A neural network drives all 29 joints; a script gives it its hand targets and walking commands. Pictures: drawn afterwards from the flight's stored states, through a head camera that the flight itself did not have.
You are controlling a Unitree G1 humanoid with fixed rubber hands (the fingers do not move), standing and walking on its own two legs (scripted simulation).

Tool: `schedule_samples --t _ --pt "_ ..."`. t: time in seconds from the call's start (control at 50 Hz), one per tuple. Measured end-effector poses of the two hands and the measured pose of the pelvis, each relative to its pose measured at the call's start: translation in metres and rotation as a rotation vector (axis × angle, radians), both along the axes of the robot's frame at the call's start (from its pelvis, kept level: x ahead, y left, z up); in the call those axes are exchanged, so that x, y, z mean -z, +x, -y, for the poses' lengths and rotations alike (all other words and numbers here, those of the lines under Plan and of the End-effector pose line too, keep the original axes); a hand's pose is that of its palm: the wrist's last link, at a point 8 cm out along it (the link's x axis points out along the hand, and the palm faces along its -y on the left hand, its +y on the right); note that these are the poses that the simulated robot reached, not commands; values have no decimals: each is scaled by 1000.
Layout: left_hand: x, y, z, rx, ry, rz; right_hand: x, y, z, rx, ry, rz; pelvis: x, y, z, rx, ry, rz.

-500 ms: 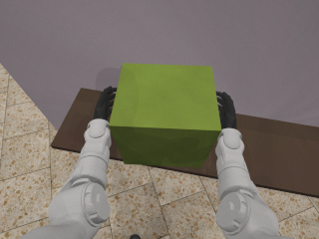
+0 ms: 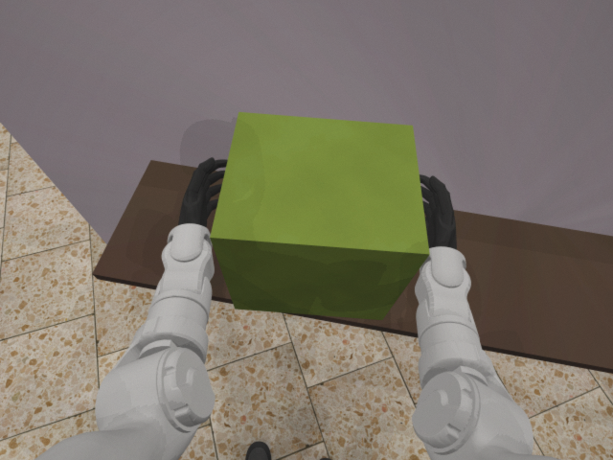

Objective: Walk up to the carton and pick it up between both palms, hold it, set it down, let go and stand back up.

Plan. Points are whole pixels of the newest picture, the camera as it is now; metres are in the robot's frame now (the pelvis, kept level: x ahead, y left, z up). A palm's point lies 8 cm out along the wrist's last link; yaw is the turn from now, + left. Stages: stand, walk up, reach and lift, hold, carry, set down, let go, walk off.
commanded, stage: set down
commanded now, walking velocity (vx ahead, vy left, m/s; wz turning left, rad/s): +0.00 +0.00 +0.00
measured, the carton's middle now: (316, 224) +0.44 +0.00 -0.01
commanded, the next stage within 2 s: none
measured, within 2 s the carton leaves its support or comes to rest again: neither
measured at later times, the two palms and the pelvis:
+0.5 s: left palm (192, 208) +0.44 +0.19 +0.01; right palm (433, 228) +0.43 -0.17 +0.01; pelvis +0.00 +0.00 -0.03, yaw -1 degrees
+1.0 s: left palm (169, 198) +0.43 +0.21 +0.03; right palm (484, 218) +0.44 -0.23 +0.03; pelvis -0.02 -0.02 -0.04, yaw +1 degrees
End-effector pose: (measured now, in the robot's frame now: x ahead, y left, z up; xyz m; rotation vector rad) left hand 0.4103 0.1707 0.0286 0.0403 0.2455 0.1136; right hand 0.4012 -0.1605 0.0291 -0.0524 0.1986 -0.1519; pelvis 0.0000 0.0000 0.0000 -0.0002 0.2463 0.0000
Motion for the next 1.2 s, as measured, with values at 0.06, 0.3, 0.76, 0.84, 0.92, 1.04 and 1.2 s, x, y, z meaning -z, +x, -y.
schedule_samples --t 0.06,0.3,0.76,0.84,0.92,1.04,1.2 --pt "0 0 0 0 0 2 0 0 0 0 -1 0 0 -1 0 0 0 -4" --pt "17 9 -2 -14 -3 -51 7 8 3 -28 22 -84 8 -5 0 26 -6 -95" --pt "27 12 -62 -60 72 -35 27 38 48 -6 16 -71 40 -10 8 -26 -30 -218" --pt "20 15 -59 -42 71 -8 22 39 59 -19 26 -59 42 -16 12 -26 -27 -233" --pt "10 21 -49 -15 51 13 15 38 67 -28 32 -57 43 -21 18 -26 -19 -238" --pt "-11 24 -40 -2 25 25 -9 35 72 -32 32 -40 41 -26 26 -21 -4 -223" --pt "-42 21 -52 -44 30 20 -46 41 64 -44 36 -38 35 -29 34 -27 6 -177"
